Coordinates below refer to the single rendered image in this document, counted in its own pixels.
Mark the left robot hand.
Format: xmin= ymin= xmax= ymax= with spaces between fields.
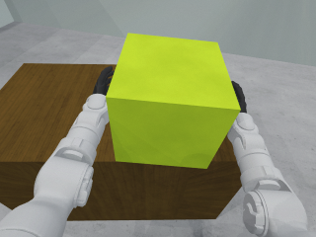
xmin=93 ymin=66 xmax=115 ymax=96

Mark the carton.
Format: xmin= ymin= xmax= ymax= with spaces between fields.
xmin=106 ymin=33 xmax=241 ymax=169

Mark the robot right forearm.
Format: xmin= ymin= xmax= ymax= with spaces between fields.
xmin=227 ymin=113 xmax=308 ymax=228

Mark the right robot hand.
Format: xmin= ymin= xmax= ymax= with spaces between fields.
xmin=231 ymin=81 xmax=247 ymax=114

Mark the robot left forearm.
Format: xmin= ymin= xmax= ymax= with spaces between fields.
xmin=34 ymin=94 xmax=110 ymax=196

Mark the pedestal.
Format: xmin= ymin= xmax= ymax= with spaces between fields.
xmin=0 ymin=63 xmax=242 ymax=221

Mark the left robot upper arm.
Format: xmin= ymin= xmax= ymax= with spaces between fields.
xmin=0 ymin=156 xmax=94 ymax=237

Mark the right robot upper arm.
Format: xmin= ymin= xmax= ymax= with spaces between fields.
xmin=243 ymin=189 xmax=316 ymax=237

